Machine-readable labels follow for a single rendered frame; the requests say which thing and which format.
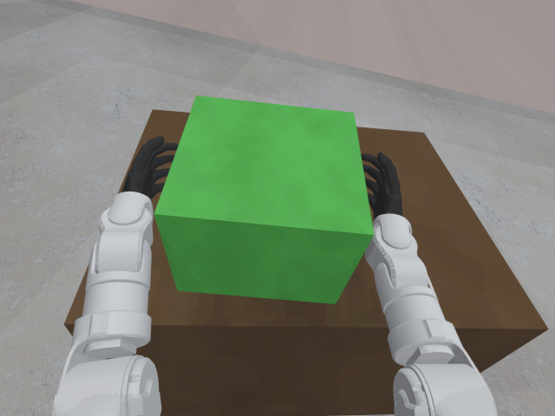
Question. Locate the pedestal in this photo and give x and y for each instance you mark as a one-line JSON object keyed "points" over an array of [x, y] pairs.
{"points": [[221, 355]]}

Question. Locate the robot right forearm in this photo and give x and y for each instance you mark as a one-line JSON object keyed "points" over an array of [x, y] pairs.
{"points": [[418, 331]]}

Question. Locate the right robot upper arm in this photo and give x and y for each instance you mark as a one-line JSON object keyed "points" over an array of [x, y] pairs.
{"points": [[441, 390]]}

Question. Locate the robot left forearm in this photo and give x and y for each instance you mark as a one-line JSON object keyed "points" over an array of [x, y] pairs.
{"points": [[114, 320]]}

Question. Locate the robot right hand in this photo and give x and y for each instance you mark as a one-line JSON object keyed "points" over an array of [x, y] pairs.
{"points": [[387, 196]]}

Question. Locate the carton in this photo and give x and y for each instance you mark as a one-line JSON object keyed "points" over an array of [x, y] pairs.
{"points": [[265, 200]]}

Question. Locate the robot left hand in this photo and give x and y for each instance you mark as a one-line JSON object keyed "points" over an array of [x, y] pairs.
{"points": [[142, 175]]}

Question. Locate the left robot upper arm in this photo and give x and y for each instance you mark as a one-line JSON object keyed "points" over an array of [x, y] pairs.
{"points": [[123, 386]]}

